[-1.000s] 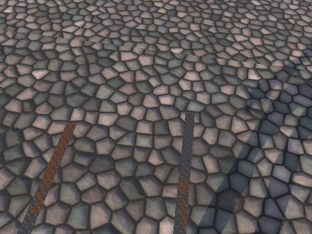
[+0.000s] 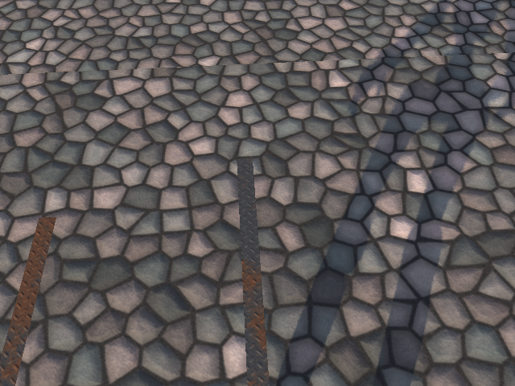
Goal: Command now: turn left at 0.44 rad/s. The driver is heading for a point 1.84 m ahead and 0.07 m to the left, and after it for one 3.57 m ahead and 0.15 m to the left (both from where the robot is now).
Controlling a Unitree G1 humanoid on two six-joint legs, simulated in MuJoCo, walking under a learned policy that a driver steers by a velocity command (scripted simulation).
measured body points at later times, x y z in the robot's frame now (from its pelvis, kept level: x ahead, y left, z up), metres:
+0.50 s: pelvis -0.01 +0.06 +0.01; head +0.02 +0.09 +0.46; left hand +0.03 +0.37 -0.12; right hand +0.22 -0.15 -0.08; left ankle -0.02 +0.16 -0.73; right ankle -0.02 -0.09 -0.68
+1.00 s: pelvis +0.03 +0.02 +0.01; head +0.08 -0.01 +0.45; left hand +0.20 +0.30 -0.08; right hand +0.16 -0.28 -0.11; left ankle -0.02 +0.16 -0.65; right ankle +0.05 -0.07 -0.73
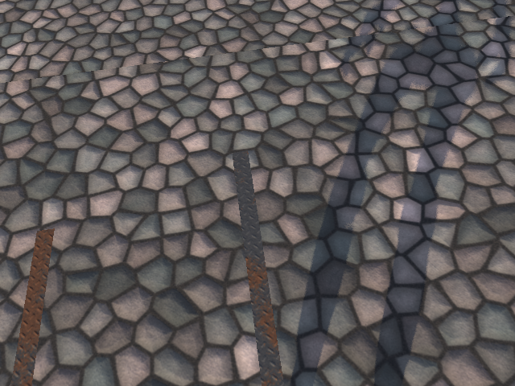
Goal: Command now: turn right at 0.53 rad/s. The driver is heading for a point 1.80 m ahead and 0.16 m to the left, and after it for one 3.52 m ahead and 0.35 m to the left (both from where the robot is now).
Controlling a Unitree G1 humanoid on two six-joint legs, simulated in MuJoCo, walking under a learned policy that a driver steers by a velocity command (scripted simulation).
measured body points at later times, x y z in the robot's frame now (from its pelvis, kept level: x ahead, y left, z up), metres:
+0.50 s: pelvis +0.10 +0.04 +0.00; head +0.11 +0.07 +0.45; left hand +0.24 +0.31 -0.11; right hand +0.17 -0.24 -0.10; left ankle +0.08 +0.14 -0.74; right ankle +0.03 -0.08 -0.68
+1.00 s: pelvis +0.35 +0.02 +0.00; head +0.38 +0.03 +0.45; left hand +0.44 +0.32 -0.10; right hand +0.48 -0.24 -0.12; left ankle +0.23 +0.13 -0.65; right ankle +0.41 -0.08 -0.74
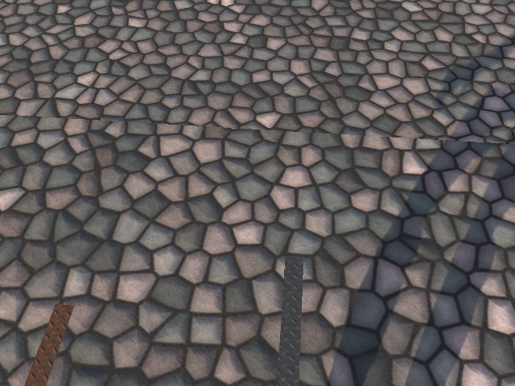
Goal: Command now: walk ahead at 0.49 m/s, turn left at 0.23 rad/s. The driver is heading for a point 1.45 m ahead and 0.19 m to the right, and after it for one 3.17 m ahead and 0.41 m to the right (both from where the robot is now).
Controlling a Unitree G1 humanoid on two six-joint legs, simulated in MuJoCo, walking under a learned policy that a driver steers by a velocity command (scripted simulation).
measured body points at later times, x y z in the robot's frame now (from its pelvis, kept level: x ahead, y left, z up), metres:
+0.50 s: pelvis +0.23 +0.07 +0.00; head +0.28 +0.08 +0.45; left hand +0.33 +0.35 -0.13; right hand +0.38 -0.21 -0.08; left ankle +0.29 +0.16 -0.74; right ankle +0.19 -0.08 -0.65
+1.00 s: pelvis +0.30 +0.03 +0.00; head +0.34 -0.01 +0.45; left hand +0.55 +0.24 -0.07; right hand +0.35 -0.30 -0.11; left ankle +0.34 +0.17 -0.66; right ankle +0.30 -0.07 -0.74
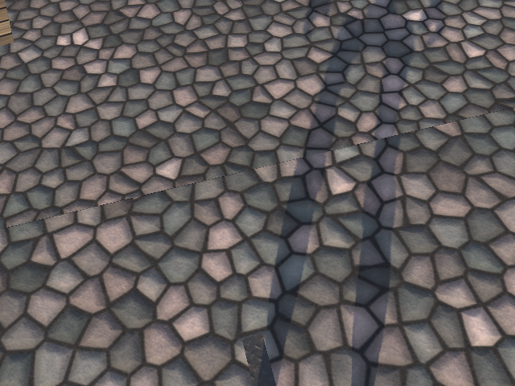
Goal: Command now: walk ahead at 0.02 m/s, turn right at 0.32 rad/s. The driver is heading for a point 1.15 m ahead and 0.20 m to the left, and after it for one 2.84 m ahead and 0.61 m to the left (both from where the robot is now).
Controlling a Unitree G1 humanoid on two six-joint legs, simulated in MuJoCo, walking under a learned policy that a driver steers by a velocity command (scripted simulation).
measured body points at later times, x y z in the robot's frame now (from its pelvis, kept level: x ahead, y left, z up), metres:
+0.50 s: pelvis +0.02 +0.02 -0.01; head +0.04 +0.03 +0.44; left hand +0.09 +0.33 -0.11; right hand +0.20 -0.23 -0.11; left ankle +0.00 +0.15 -0.70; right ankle +0.04 -0.09 -0.74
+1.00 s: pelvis +0.15 +0.16 +0.00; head +0.16 +0.18 +0.45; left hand +0.20 +0.46 -0.12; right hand +0.28 -0.08 -0.10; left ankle +0.08 +0.21 -0.74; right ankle +0.27 +0.01 -0.65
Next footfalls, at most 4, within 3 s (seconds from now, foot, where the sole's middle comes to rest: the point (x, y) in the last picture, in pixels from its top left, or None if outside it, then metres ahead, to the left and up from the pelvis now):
0.18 left None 0.06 0.16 -0.78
0.76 left None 0.12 0.23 -0.78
1.28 right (238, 363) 0.48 0.13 -0.78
1.68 left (165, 275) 0.73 0.34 -0.78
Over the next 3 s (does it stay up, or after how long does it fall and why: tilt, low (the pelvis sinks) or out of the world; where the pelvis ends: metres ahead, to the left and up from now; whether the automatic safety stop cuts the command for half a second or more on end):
stays up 1.18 0.18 -0.13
